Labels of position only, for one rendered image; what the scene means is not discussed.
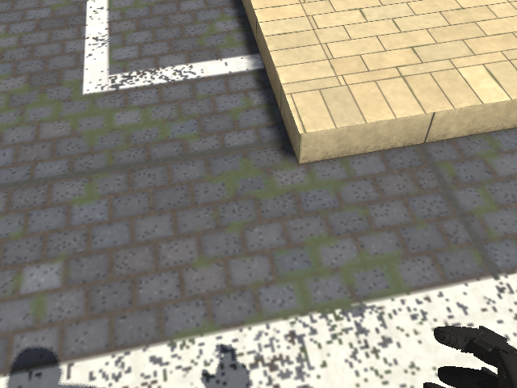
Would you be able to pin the robot right hand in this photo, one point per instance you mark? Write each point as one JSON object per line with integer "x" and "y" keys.
{"x": 487, "y": 346}

